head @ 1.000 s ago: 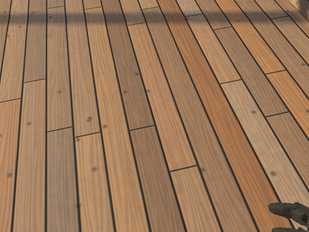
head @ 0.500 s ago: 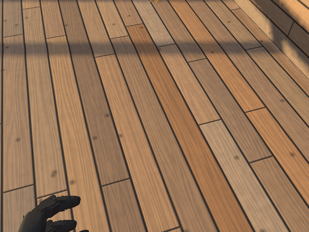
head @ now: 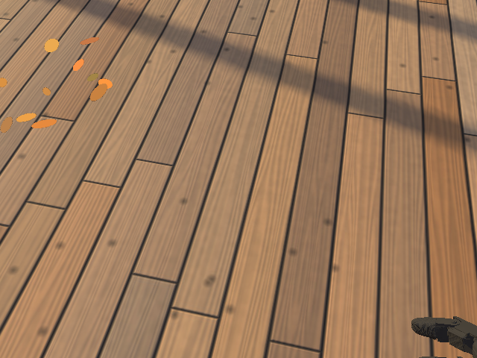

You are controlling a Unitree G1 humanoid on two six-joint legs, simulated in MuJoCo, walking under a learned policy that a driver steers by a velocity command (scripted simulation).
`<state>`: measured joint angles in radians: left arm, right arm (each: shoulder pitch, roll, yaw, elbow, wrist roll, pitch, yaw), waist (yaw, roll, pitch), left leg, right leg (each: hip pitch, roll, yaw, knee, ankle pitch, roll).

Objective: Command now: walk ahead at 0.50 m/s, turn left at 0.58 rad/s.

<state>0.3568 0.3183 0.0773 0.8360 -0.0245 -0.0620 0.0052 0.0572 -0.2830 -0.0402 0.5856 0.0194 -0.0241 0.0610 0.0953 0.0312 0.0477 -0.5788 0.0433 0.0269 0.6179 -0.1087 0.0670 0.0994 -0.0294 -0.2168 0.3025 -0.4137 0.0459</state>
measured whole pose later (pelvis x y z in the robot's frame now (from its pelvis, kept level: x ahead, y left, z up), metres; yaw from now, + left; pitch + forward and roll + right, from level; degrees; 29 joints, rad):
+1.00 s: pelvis +0.36 +0.03 +0.01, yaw -23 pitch +2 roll +0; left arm 0.15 0.32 0.08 0.61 -0.01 0.06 0.03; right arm 0.18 -0.29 -0.06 0.74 -0.01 -0.02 -0.02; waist 0.00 -0.03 0.02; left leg -0.34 -0.03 -0.09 0.54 -0.22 -0.02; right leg -0.42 0.14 0.22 0.57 -0.21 -0.02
